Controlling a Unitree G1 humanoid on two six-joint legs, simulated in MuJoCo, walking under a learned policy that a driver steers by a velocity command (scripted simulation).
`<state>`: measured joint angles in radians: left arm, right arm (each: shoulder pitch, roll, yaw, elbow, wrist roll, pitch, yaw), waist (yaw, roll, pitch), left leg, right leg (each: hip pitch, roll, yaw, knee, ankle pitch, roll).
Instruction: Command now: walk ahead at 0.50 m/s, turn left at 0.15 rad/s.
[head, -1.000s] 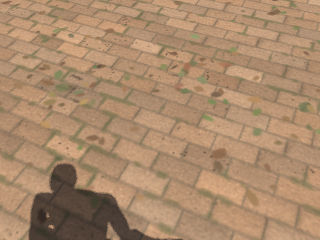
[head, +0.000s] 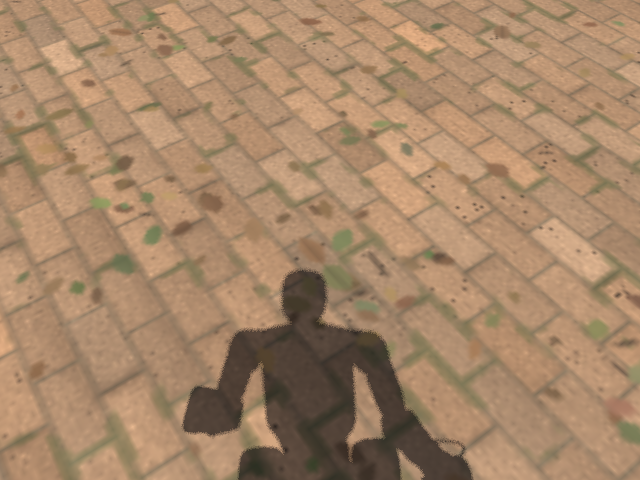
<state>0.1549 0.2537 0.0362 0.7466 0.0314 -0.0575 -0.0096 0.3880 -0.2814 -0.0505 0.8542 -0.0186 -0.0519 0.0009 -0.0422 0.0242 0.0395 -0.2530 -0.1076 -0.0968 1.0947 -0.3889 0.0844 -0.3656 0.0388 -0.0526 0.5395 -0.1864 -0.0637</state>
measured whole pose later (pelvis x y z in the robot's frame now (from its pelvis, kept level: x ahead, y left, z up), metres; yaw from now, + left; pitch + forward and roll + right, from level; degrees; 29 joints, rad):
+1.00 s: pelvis +0.15 -0.01 +0.01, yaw -29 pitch +1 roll +2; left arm 0.24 0.28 0.06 0.73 0.01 0.05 0.00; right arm 0.21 -0.30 -0.07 0.78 -0.02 0.05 -0.01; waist 0.00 0.04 0.05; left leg -0.51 0.01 -0.01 1.02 -0.35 -0.04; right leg -0.24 0.07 0.07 0.44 -0.21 -0.08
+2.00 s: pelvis +0.11 +0.01 +0.02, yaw -65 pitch +0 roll +1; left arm 0.22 0.30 0.05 0.71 0.00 0.04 -0.01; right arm 0.19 -0.32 -0.06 0.73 -0.02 0.07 -0.01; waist 0.00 0.04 0.08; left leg -0.48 0.02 -0.03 1.00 -0.37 -0.05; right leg -0.21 0.11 0.12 0.41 -0.19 -0.09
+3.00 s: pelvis +0.23 -0.11 -0.01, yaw -73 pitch +0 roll -1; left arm 0.45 0.26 0.03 1.06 0.02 -0.06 0.00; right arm 0.08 -0.28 -0.04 0.76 -0.04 -0.04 0.03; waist 0.06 -0.02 0.05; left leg -0.41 0.00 0.08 0.59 -0.18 0.07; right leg 0.04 -0.01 0.05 0.52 -0.46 -0.01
